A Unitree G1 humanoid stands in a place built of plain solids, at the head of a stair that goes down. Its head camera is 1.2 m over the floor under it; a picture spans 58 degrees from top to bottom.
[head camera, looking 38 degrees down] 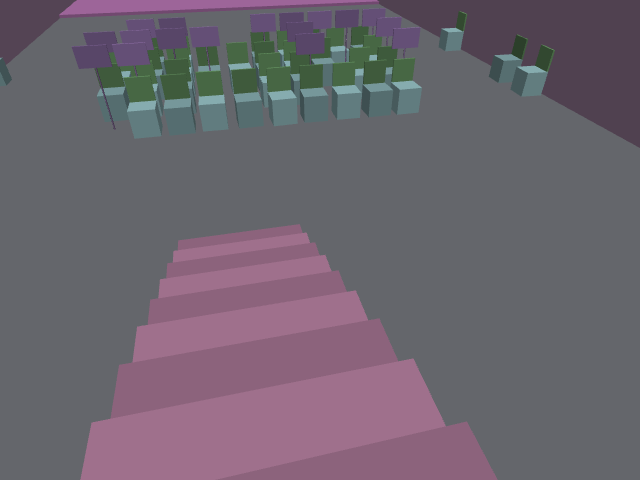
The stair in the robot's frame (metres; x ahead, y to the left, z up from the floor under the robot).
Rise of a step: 0.18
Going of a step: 0.40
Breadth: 1.31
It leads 13 degrees to the left of straight ahead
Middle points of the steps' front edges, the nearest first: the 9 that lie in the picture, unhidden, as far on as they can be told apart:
0.63 0.14 -0.18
1.02 0.23 -0.36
1.41 0.32 -0.54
1.80 0.41 -0.72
2.19 0.50 -0.90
2.58 0.59 -1.08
2.97 0.68 -1.26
3.37 0.77 -1.44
3.76 0.86 -1.62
